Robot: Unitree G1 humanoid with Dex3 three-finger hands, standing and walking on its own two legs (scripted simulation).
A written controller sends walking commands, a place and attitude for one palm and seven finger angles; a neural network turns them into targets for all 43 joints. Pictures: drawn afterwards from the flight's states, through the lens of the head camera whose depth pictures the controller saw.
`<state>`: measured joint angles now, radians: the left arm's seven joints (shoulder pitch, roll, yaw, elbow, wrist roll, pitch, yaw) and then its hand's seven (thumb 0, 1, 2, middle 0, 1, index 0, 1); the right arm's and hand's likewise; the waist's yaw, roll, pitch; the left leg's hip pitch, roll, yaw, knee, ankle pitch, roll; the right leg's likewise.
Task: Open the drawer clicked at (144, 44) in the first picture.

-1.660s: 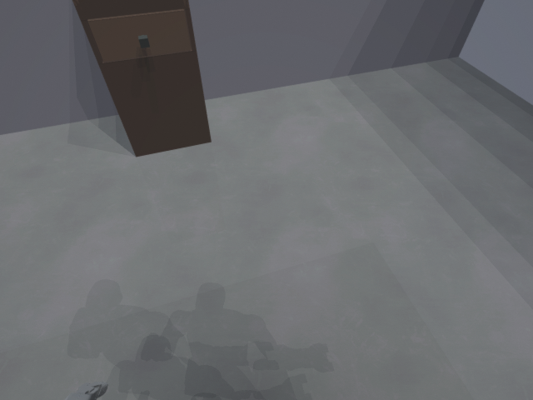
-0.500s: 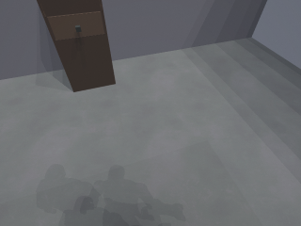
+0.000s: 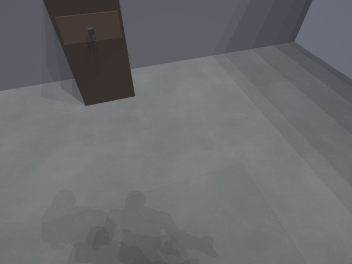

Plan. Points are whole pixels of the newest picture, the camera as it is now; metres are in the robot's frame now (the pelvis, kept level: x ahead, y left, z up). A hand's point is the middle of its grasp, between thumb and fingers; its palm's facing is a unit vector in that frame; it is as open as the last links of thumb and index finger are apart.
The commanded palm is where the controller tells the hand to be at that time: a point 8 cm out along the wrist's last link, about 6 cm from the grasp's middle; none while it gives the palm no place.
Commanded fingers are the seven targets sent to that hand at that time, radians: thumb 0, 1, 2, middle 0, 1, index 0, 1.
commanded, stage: walk to a spot facing it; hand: left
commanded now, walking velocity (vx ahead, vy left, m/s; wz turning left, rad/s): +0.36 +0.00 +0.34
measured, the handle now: (90, 30) +1.47 +0.65 -0.14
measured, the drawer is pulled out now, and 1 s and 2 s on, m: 0.00 0.00 0.00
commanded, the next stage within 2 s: take the last steps up to it in 1.76 s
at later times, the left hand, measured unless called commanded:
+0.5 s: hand out of the picture +0.10 +0.22 -0.18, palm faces +0.09 -0.99 -0.13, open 7.4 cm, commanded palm none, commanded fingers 0.00 0.90 0.90 -0.20 -0.30 -0.20 -0.30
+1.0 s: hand (109, 202) +0.33 +0.24 -0.19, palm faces +0.25 -0.95 -0.20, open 7.2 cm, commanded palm none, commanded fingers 0.00 0.90 0.90 -0.20 -0.30 -0.20 -0.30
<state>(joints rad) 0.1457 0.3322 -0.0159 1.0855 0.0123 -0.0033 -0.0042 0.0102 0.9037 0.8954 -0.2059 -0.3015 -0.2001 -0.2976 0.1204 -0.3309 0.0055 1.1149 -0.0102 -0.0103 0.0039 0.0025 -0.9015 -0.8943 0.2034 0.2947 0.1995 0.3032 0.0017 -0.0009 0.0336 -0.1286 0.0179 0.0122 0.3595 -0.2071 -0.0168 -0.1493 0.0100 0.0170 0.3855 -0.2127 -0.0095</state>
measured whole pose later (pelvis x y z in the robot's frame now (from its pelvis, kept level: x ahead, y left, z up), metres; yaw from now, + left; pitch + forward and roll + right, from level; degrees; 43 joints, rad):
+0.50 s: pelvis +0.11 +0.05 +0.00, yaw +6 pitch +0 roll -1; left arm 0.28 0.18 0.03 1.08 0.03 0.00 -0.02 0.01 0.91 0.90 -0.20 -0.30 -0.20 -0.30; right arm 0.50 -0.08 0.00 1.16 -0.02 -0.07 -0.02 0.00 -0.90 -0.89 0.20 0.29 0.20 0.30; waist -0.03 -0.03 0.03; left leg -0.03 -0.03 0.04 0.32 -0.31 0.06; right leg -0.53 -0.10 -0.07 1.03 -0.30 0.02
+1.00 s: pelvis +0.33 +0.04 -0.01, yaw +13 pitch -1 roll -2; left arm 0.27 0.19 0.05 1.07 0.03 -0.06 0.01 -0.01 0.95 0.90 -0.20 -0.30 -0.20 -0.30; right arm 0.21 -0.19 -0.07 1.01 -0.03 -0.02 0.02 0.00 -0.91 -0.90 0.19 0.29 0.19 0.30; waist -0.02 0.01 0.01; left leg -0.52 0.14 0.08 0.87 -0.26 0.00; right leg -0.17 -0.04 -0.22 0.48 -0.29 -0.01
